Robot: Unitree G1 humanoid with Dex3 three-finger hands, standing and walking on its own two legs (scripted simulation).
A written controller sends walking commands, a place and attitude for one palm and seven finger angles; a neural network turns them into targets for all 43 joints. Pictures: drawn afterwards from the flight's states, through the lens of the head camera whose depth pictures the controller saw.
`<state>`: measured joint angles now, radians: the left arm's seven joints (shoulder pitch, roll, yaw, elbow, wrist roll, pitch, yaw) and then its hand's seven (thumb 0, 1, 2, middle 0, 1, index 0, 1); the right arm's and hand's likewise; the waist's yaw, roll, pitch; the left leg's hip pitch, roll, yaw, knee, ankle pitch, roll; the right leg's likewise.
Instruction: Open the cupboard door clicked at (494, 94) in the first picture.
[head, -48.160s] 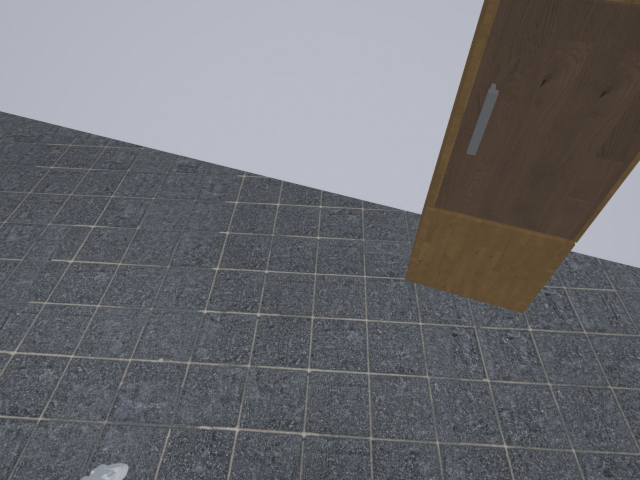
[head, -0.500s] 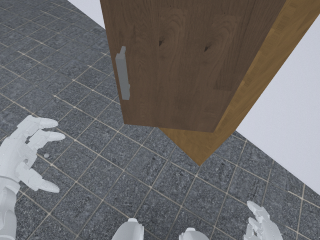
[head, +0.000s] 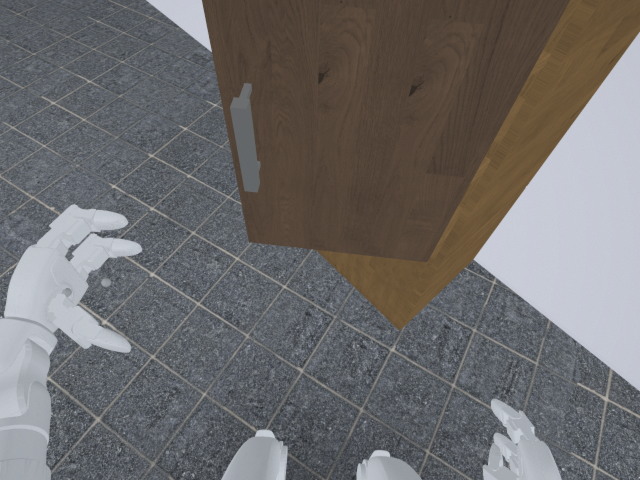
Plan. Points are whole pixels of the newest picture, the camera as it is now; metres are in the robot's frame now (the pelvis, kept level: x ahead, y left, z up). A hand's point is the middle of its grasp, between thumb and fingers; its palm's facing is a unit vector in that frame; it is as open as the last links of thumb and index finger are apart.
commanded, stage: move the hooked fingers beside the handle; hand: left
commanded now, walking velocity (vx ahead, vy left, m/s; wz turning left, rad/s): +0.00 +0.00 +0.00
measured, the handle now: (249, 141) +0.57 +0.15 +0.05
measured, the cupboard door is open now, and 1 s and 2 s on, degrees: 42 42 42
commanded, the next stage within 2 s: none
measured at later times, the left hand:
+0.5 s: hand (151, 231) +0.39 +0.24 +0.06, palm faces -0.07 -1.00 -0.03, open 14.0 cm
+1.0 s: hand (182, 192) +0.46 +0.22 +0.06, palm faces -0.06 -1.00 -0.03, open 14.0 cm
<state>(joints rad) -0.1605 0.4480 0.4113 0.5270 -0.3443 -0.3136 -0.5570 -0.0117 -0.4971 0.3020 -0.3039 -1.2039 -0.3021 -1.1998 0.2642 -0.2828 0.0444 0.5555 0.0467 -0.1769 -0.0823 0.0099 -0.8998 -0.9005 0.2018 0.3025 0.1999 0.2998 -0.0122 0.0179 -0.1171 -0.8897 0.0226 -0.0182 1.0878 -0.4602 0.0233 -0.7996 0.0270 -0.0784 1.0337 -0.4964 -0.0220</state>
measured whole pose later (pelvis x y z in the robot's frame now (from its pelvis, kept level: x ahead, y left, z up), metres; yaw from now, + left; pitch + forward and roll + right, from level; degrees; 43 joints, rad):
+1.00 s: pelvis +0.00 +0.00 -0.01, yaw -2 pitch +20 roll -3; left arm -0.69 0.49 0.38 1.02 -0.18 -0.41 -0.40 -0.01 -0.50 0.30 -0.30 -1.20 -0.30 -1.20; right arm 0.32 -0.28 0.04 0.63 0.03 0.00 -0.04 0.01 -0.90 -0.90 0.20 0.30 0.20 0.30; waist -0.10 0.01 -0.12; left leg -1.00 0.03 0.01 1.12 -0.47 0.03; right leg -0.92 0.03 -0.05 1.07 -0.50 -0.02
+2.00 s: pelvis +0.01 +0.01 -0.01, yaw -3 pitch +24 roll -4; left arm -0.85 0.60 0.44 1.14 -0.12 -0.40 -0.37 -0.01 -0.49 0.30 -0.30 -1.20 -0.30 -1.20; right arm 0.35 -0.27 0.05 0.60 0.00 0.08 -0.02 0.00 -0.90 -0.90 0.20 0.30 0.20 0.30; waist -0.16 0.01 -0.12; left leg -1.07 0.05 0.01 1.15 -0.49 0.04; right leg -0.98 0.05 -0.05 1.07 -0.50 0.00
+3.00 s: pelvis +0.01 +0.00 -0.01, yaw -3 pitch +23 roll -4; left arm -0.85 0.49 0.37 1.13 -0.11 -0.42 -0.27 -0.01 -0.50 0.30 -0.30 -1.20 -0.30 -1.20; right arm 0.36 -0.26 0.04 0.62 0.00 0.07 0.00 0.00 -0.90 -0.90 0.20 0.30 0.20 0.30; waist -0.16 0.02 -0.12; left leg -1.06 0.05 0.00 1.15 -0.49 0.03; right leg -0.98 0.05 -0.05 1.08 -0.50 -0.02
